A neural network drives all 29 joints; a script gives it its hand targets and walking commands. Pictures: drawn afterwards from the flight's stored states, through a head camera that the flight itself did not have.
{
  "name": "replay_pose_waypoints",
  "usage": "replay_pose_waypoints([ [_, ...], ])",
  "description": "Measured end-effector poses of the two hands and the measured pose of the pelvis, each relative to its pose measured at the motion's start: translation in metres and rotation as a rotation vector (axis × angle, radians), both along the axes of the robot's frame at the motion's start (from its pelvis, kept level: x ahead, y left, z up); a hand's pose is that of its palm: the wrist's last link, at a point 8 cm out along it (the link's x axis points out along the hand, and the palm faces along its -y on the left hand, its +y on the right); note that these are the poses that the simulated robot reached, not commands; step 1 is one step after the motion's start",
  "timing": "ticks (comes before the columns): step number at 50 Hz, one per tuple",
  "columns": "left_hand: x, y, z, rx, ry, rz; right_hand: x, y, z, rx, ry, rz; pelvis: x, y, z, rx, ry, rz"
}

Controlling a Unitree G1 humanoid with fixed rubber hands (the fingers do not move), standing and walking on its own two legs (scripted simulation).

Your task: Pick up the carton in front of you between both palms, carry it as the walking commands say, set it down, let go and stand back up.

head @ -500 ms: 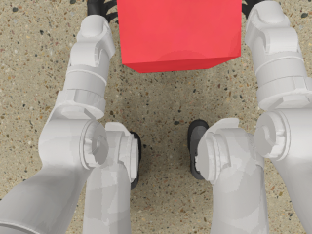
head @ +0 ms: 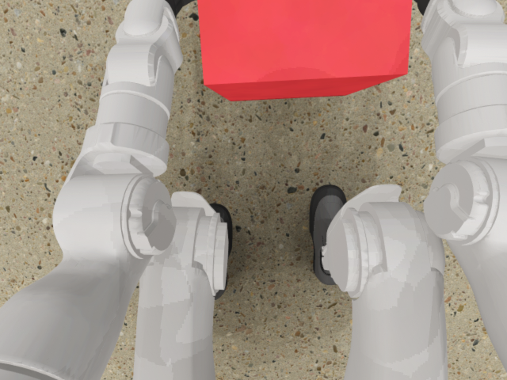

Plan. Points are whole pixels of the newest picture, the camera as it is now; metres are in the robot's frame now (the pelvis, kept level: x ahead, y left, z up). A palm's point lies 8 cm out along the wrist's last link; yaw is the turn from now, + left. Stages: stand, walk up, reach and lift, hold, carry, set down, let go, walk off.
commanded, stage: set down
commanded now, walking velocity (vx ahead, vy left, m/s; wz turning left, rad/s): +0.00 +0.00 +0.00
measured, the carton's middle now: (292, 15) +0.54 -0.06 -0.24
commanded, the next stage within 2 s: let go in 1.58 s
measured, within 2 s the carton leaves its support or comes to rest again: neither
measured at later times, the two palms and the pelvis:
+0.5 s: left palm (139, 15) +0.54 +0.13 -0.19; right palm out of the picture +0.53 -0.26 -0.18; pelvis +0.00 +0.00 +0.00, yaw -1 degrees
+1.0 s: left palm out of the picture +0.56 +0.12 -0.02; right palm out of the picture +0.54 -0.26 -0.02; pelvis +0.01 +0.00 +0.09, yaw -1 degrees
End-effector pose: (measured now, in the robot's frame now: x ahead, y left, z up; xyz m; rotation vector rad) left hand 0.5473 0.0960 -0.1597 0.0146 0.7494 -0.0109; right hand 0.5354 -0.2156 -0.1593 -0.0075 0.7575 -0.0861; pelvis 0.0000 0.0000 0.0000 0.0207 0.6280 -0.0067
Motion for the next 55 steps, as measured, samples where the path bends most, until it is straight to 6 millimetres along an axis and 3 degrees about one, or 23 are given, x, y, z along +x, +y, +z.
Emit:
replay_pose_waypoints([
  [11,0.0,0.002,-0.002,0.004,-0.015,-0.028,-0.001,-0.002,-0.003,0.013,-0.011,0.009,-0.003,-0.002,0.001,0.002,-0.023,-0.003],
  [14,-0.002,0.005,-0.009,0.038,-0.008,-0.042,-0.008,-0.004,-0.015,-0.016,0.017,0.012,-0.004,-0.002,0.001,0.004,-0.039,-0.004],
  [19,-0.008,0.026,-0.03,0.087,0.019,0.017,-0.021,-0.028,-0.037,-0.066,0.044,-0.092,-0.003,-0.003,0.002,0.0,-0.06,-0.011],
  [25,-0.004,0.037,-0.03,0.081,-0.01,0.036,-0.007,-0.044,-0.025,-0.082,-0.026,-0.124,0.002,-0.003,-0.003,-0.004,-0.063,-0.009],
  [30,0.011,0.029,-0.004,0.066,-0.08,0.031,0.007,-0.039,0.0,-0.063,-0.08,-0.117,0.003,-0.003,-0.004,-0.001,-0.045,-0.013],
  [34,0.014,0.026,0.028,0.071,-0.121,0.041,0.006,-0.032,0.025,-0.053,-0.108,-0.106,0.004,-0.001,0.006,0.001,-0.028,-0.018],
  [44,0.012,0.029,0.114,0.082,-0.107,0.068,-0.002,-0.04,0.109,-0.069,-0.105,-0.119,0.008,0.0,0.064,0.009,0.085,-0.02],
  [55,0.01,0.028,0.159,0.082,-0.128,0.067,0.002,-0.045,0.158,-0.073,-0.129,-0.099,0.015,-0.003,0.112,0.021,0.165,-0.034],
])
